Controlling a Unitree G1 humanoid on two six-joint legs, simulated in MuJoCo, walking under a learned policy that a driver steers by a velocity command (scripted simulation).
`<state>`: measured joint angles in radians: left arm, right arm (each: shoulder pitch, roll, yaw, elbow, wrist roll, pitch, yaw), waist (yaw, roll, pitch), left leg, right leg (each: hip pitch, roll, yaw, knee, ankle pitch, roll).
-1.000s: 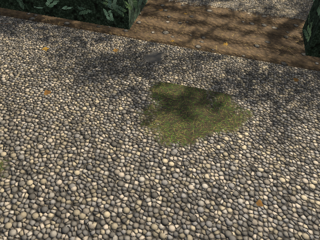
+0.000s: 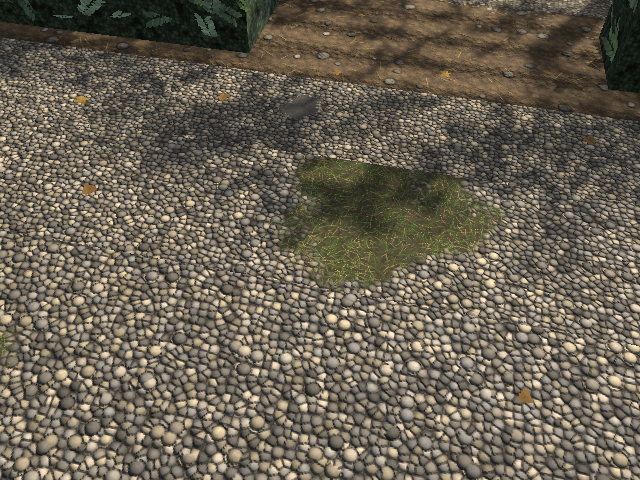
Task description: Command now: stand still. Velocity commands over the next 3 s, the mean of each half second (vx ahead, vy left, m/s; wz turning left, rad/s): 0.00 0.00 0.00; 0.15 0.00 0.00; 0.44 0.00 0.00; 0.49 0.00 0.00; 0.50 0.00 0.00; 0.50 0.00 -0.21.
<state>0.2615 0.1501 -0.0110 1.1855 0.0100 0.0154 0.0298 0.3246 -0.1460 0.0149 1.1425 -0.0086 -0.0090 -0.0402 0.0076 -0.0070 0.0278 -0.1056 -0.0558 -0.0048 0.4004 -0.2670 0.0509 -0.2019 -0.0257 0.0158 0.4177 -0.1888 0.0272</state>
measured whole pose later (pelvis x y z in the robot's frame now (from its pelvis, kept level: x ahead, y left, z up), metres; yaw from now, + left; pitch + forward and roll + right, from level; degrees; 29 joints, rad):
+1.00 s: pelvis +0.07 -0.04 -0.01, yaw +0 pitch +0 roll +1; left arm 0.24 0.18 0.03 1.05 0.01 -0.04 -0.01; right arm 0.52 -0.19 -0.04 1.16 -0.02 -0.04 -0.03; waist -0.04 0.04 -0.01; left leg -0.05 -0.02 -0.02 0.45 -0.40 0.02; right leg -0.33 0.00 -0.07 0.59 -0.31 -0.06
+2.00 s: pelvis +0.64 +0.00 -0.15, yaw -1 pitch +0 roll +2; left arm 0.06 0.17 0.02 0.92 0.03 -0.05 -0.02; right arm 0.49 -0.17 -0.04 1.09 -0.01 -0.09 0.00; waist -0.04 -0.03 0.08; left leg -0.06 -0.09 0.12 0.37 -0.32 0.09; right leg -0.62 -0.07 -0.04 0.73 -0.02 -0.06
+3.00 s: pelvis +1.16 +0.02 -0.17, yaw -8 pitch -1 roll +1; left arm 0.12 0.25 0.09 0.92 0.03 -0.01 -0.06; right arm 0.43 -0.20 -0.04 1.05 -0.03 -0.15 -0.02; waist -0.04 -0.03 0.06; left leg 0.02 -0.03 0.22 0.48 -0.49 0.05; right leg -0.60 -0.03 0.00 0.66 0.39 -0.09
